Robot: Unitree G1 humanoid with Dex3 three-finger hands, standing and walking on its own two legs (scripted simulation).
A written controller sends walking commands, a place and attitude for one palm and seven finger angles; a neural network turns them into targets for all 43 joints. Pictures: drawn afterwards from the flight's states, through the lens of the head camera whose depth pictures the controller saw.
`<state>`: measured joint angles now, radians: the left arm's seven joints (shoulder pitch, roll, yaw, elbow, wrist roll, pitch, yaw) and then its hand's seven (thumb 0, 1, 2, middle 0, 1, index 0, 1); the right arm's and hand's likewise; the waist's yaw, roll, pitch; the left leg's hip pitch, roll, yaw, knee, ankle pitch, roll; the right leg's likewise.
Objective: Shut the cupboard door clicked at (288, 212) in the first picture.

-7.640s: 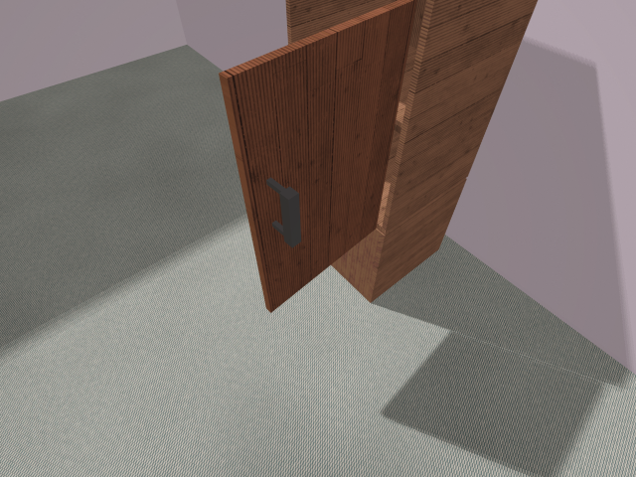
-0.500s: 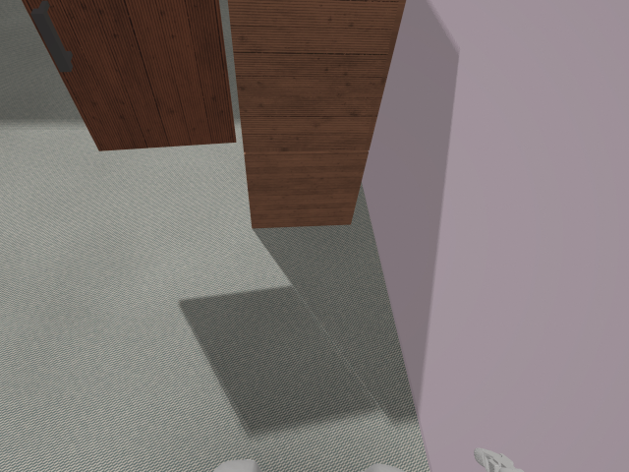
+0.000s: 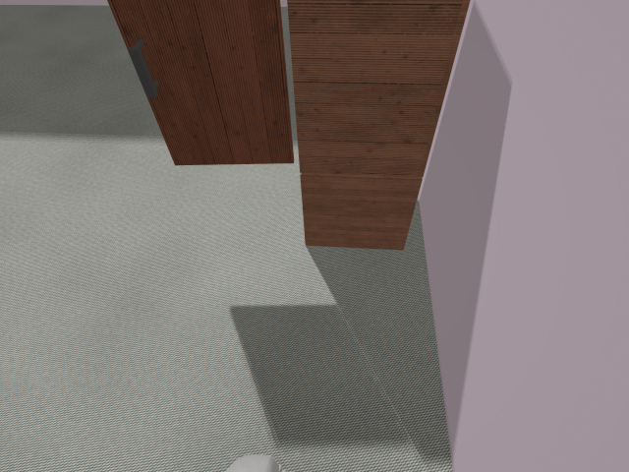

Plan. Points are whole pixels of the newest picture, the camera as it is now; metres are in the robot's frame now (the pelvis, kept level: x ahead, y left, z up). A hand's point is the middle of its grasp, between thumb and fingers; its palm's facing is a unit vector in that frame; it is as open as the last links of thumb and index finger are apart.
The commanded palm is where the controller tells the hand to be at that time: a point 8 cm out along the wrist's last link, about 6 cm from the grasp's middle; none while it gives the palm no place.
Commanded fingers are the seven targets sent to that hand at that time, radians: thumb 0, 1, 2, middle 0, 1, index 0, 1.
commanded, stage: take the last steps up to it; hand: left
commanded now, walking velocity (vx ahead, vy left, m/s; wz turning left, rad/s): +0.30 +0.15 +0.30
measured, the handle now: (146, 68) +0.99 +0.48 -0.01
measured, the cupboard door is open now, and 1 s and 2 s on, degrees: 94 94 94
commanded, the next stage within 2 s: come to a stop and stand still in 1.56 s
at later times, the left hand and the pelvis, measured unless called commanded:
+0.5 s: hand out of the picture +0.12 +0.27 -0.16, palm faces +0.14 -0.97 -0.20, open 7.4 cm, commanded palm none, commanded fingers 0.00 0.90 0.90 -0.20 -0.30 -0.20 -0.30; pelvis +0.08 +0.06 +0.00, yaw +7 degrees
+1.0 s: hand (156, 414) +0.22 +0.27 -0.16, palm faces +0.23 -0.95 -0.22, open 7.2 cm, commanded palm none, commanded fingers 0.00 0.90 0.90 -0.20 -0.30 -0.20 -0.30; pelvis +0.26 +0.09 +0.01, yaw +9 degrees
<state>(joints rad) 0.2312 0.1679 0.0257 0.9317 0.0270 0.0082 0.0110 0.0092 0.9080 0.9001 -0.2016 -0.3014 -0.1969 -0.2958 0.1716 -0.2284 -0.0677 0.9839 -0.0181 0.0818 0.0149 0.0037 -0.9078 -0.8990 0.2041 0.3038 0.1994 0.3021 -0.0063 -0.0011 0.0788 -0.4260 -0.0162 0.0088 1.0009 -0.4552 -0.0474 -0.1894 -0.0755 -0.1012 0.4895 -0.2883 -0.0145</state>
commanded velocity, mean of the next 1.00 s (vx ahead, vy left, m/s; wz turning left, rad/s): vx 0.30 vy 0.14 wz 0.08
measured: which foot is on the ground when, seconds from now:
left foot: up 0.00-0.20, down 0.22-0.68, up 0.70-1.00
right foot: down 0.00-0.22, up 0.24-0.64, down 0.66-1.00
